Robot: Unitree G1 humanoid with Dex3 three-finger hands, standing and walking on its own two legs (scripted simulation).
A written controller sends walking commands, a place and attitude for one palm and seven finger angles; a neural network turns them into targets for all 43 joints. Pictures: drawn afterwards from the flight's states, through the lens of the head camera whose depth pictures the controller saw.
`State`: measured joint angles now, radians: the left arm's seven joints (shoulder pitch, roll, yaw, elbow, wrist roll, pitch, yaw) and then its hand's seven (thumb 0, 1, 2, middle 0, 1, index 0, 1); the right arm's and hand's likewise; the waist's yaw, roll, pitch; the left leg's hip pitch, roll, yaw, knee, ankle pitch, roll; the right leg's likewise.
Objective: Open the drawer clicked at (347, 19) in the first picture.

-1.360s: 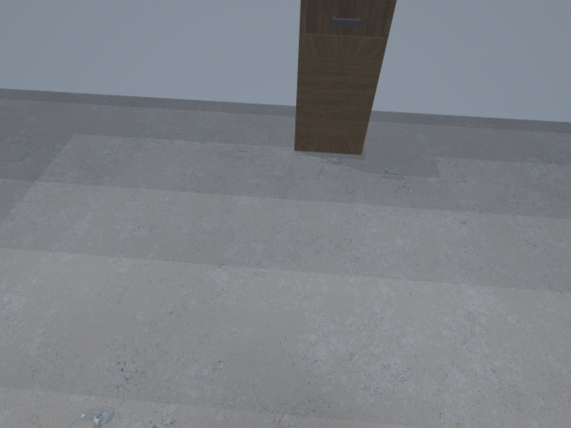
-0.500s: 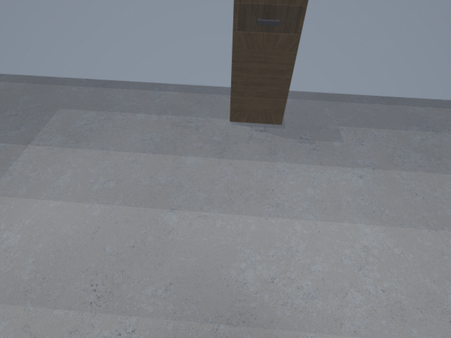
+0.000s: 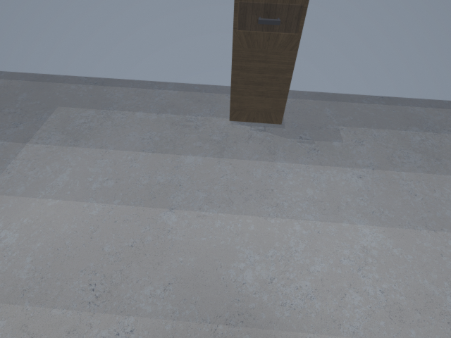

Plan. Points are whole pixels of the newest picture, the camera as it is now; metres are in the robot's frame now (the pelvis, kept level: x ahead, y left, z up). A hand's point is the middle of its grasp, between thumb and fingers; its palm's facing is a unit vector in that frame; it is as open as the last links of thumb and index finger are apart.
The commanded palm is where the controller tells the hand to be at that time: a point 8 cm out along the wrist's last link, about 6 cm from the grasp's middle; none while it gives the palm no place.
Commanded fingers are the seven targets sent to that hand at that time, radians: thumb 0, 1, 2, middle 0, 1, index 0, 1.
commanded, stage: look at it before walking up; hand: left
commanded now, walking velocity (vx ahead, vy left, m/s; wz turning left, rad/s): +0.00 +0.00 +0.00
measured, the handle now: (269, 20) +1.61 -0.14 -0.07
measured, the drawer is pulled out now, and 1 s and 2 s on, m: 0.00 0.00 0.00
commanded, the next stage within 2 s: walk to a spot facing it in 0.08 s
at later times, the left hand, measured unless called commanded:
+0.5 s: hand out of the picture +0.07 +0.18 -0.18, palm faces -0.12 -0.96 -0.24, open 7.4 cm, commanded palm none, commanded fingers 0.00 0.90 0.90 -0.20 -0.30 -0.20 -0.30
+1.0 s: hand (151, 319) +0.20 +0.18 -0.20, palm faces -0.20 -0.97 -0.16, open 7.4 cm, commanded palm none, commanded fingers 0.00 0.90 0.90 -0.20 -0.30 -0.20 -0.30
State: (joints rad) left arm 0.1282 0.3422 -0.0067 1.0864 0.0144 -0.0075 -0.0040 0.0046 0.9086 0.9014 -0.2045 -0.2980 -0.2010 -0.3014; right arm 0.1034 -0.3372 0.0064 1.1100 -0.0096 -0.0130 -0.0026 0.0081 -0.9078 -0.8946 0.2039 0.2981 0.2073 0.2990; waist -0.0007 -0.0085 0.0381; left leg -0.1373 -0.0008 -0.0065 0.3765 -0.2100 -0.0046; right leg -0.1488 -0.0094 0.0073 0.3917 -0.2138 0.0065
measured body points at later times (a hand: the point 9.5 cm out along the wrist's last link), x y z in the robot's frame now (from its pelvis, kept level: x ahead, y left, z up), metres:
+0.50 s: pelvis +0.04 -0.02 -0.02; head +0.04 -0.04 +0.43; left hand +0.07 +0.23 -0.16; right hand +0.04 -0.28 -0.18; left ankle +0.00 +0.12 -0.74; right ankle +0.03 -0.12 -0.75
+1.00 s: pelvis +0.22 -0.01 -0.03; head +0.25 +0.01 +0.42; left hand +0.21 +0.23 -0.19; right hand +0.29 -0.26 -0.15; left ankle +0.33 +0.07 -0.75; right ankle +0.05 -0.10 -0.70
